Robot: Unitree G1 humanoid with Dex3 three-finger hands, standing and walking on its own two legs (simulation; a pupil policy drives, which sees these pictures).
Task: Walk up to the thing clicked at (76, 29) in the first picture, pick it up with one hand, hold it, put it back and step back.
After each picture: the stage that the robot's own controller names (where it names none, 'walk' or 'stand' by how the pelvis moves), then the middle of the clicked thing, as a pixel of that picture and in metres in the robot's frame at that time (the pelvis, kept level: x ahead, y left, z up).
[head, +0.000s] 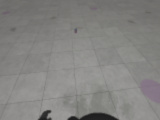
stand; (75, 30) +2.29 +0.52 -0.72
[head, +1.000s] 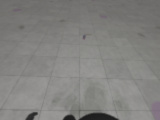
walk; (84, 37) +2.17 +0.18 -0.70
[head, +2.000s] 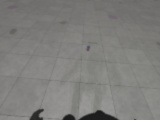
walk; (88, 48) +1.50 +0.03 -0.71
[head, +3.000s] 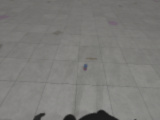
walk; (85, 67) +0.98 +0.06 -0.71
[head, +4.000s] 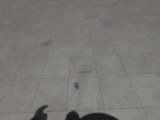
walk; (76, 86) +0.58 +0.22 -0.70
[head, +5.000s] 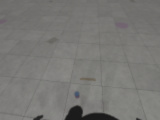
walk; (77, 95) +0.40 +0.19 -0.69
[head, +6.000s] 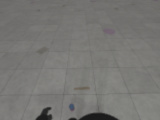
stand; (71, 107) +0.30 +0.21 -0.72
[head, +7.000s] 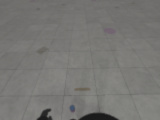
stand; (72, 108) +0.28 +0.20 -0.72
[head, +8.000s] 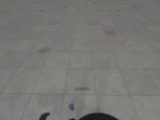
stand; (71, 107) +0.31 +0.21 -0.73
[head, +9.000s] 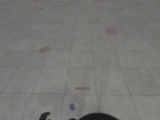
stand; (72, 107) +0.30 +0.21 -0.73
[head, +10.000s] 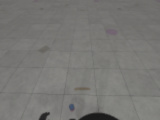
go down; (71, 107) +0.29 +0.20 -0.73
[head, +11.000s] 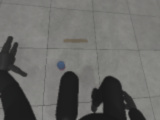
go down; (61, 66) +0.39 +0.23 -0.31
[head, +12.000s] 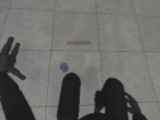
approach; (64, 67) +0.38 +0.23 -0.31
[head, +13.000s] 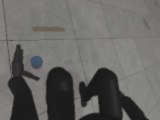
close in; (36, 63) +0.37 +0.27 -0.22
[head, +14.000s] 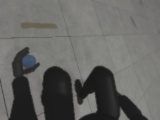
close; (29, 62) +0.37 +0.27 -0.22
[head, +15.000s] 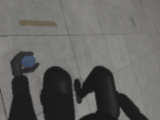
lift; (28, 62) +0.36 +0.27 -0.23
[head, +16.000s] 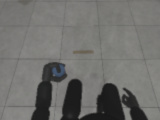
lift; (60, 73) +0.32 +0.22 -0.03
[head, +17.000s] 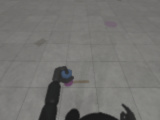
hold; (67, 78) +0.32 +0.17 +0.00
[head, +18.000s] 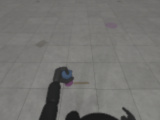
hold; (67, 78) +0.32 +0.17 -0.01
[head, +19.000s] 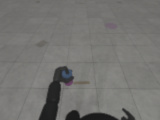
crouch; (67, 77) +0.33 +0.17 +0.00
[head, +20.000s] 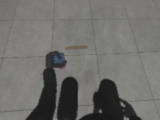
crouch; (60, 61) +0.42 +0.21 -0.10
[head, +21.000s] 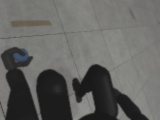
lower; (22, 58) +0.41 +0.28 -0.22
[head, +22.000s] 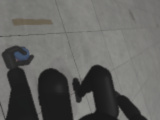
lower; (23, 57) +0.40 +0.28 -0.22
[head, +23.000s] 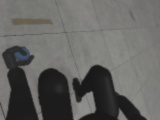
lower; (23, 57) +0.40 +0.28 -0.22
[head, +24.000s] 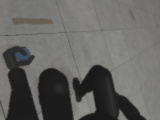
lower; (23, 57) +0.40 +0.28 -0.22
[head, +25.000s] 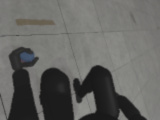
loosen; (27, 58) +0.39 +0.27 -0.23
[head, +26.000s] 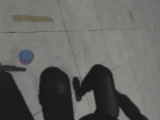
withdraw; (26, 57) +0.39 +0.26 -0.22
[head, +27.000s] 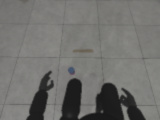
walk; (71, 71) +0.41 +0.20 -0.42
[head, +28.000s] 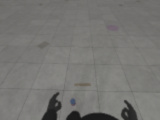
stand; (73, 102) +0.34 +0.18 -0.66
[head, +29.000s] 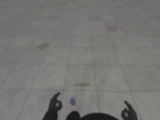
stand; (72, 102) +0.35 +0.19 -0.67
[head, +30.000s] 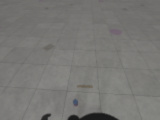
stand; (75, 103) +0.35 +0.17 -0.72
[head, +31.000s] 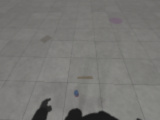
walk; (76, 93) +0.39 +0.16 -0.70
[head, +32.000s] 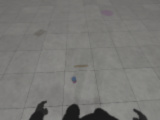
walk; (74, 80) +0.54 +0.22 -0.70
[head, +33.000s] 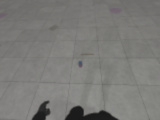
walk; (80, 64) +0.87 +0.23 -0.70
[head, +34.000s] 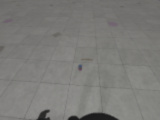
stand; (80, 67) +0.98 +0.20 -0.72
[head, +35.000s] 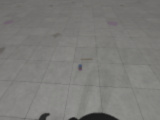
stand; (80, 67) +0.99 +0.21 -0.72
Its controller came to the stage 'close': yes
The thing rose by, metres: 0.71
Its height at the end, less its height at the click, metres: +0.00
